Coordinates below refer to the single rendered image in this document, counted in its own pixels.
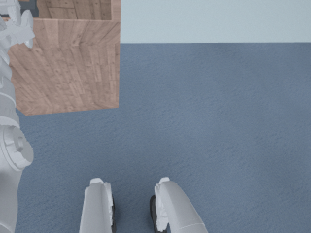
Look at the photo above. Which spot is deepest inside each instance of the robot right foot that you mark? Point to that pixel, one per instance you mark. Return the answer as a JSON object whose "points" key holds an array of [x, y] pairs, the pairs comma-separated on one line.
{"points": [[154, 214]]}

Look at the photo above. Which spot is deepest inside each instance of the robot left forearm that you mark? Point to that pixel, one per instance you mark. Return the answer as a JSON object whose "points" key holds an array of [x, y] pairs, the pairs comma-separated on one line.
{"points": [[8, 115]]}

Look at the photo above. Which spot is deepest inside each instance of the robot left upper arm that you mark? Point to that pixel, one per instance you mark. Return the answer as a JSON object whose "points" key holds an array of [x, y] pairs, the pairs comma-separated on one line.
{"points": [[15, 154]]}

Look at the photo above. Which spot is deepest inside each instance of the handle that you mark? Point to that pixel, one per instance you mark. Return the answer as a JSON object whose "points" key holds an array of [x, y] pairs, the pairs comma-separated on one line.
{"points": [[27, 5]]}

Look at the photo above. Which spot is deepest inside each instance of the drawer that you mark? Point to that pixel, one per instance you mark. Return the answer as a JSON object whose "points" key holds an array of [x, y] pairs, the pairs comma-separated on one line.
{"points": [[73, 9]]}

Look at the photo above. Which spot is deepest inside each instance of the left robot hand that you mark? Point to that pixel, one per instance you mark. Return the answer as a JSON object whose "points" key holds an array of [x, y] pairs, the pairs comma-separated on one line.
{"points": [[18, 29]]}

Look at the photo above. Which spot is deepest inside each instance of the cabinet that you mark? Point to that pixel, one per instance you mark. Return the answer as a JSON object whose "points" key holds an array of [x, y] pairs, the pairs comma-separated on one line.
{"points": [[73, 65]]}

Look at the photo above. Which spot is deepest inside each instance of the right robot shin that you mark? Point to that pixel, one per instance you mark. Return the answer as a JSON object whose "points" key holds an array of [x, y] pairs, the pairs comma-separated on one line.
{"points": [[162, 218]]}

